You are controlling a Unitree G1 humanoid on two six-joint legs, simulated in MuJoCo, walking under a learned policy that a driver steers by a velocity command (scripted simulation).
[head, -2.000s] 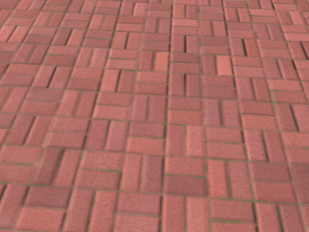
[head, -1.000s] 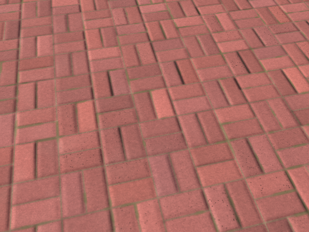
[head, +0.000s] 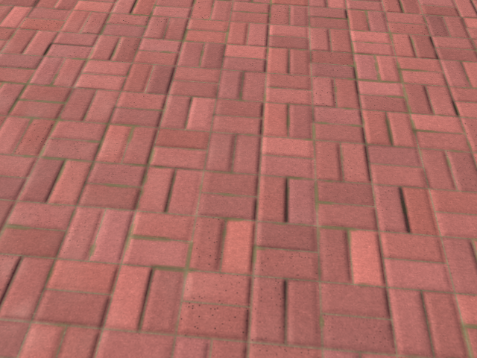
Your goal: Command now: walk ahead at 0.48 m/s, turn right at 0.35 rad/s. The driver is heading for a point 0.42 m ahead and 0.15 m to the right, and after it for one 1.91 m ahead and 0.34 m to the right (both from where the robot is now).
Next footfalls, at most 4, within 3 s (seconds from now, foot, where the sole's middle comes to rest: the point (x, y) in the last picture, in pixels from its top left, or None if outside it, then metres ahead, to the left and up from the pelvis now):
0.18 right None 0.28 -0.10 -0.78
0.64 left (217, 324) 0.59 0.04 -0.78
1.12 right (327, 287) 0.69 -0.29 -0.78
1.62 left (257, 199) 1.03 -0.10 -0.78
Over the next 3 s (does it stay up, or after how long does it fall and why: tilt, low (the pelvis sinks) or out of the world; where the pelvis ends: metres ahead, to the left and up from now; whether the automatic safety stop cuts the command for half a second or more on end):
stays up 1.63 -0.26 0.00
